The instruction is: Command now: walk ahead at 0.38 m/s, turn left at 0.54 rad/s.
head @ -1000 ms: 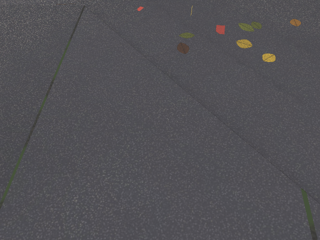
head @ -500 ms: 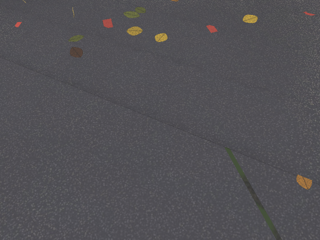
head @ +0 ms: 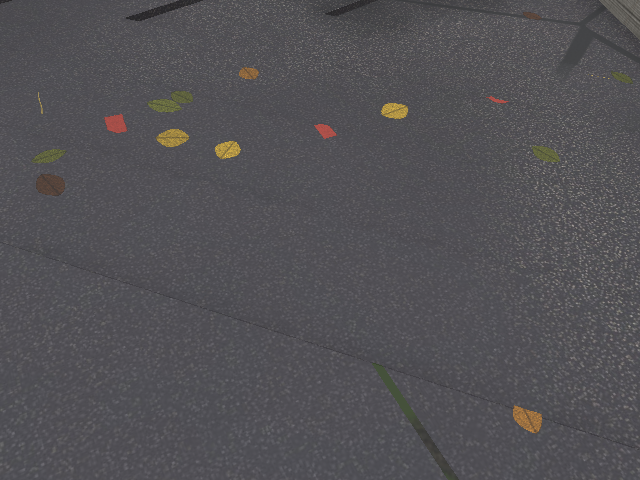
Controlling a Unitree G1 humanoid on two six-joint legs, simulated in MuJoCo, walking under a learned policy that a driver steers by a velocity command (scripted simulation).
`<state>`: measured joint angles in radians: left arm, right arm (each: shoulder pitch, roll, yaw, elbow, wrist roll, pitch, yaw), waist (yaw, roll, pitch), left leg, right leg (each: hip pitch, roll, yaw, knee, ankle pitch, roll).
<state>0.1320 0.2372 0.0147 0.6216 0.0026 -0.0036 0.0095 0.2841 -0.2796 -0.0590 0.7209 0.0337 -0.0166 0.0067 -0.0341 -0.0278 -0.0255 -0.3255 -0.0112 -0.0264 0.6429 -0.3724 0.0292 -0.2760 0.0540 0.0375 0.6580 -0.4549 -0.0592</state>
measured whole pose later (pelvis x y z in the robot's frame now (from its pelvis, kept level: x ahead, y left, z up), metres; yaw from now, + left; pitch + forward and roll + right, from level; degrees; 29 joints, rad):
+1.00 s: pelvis +0.63 +0.28 -0.01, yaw +19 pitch +1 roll +1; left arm 0.11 0.29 0.02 0.77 0.00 -0.02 -0.08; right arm 0.46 -0.26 -0.02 0.91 -0.01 -0.12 -0.01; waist -0.03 -0.02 0.06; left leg 0.28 -0.12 0.26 0.14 -0.40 0.05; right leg -0.76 -0.01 -0.15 0.74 0.13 -0.13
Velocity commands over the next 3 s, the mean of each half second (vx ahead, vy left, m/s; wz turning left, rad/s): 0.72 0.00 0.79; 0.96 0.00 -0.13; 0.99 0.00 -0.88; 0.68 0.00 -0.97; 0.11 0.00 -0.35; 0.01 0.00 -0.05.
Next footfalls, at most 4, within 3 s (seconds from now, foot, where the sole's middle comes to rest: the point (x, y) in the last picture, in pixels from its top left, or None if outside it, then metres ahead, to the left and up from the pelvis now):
0.22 right None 0.12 -0.12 -0.76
0.62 left None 0.45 0.24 -0.76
1.06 right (169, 337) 0.87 0.34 -0.76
1.50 left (104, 227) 1.28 0.59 -0.80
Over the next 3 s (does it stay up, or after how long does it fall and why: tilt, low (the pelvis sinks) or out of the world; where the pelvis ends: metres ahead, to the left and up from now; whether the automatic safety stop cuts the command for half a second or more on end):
stays up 1.67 0.36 -0.06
